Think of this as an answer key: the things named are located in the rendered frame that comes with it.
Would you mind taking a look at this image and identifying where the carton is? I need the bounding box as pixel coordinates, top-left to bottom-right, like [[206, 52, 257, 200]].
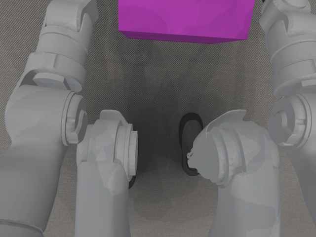
[[118, 0, 255, 44]]

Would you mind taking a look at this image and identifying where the robot right foot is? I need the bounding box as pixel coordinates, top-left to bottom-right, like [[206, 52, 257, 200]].
[[179, 113, 203, 176]]

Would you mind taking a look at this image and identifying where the left robot upper arm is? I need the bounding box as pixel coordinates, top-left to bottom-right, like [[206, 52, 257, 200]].
[[0, 84, 88, 237]]

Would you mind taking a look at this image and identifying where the robot left thigh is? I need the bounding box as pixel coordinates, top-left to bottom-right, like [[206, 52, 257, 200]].
[[75, 119, 138, 237]]

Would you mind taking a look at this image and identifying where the right robot upper arm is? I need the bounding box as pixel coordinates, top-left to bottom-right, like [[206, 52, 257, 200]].
[[267, 92, 316, 226]]

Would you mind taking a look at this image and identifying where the left robot forearm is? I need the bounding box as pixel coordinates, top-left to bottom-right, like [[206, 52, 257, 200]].
[[4, 0, 99, 134]]

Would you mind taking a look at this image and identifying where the right robot forearm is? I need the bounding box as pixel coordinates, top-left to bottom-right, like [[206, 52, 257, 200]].
[[259, 0, 316, 99]]

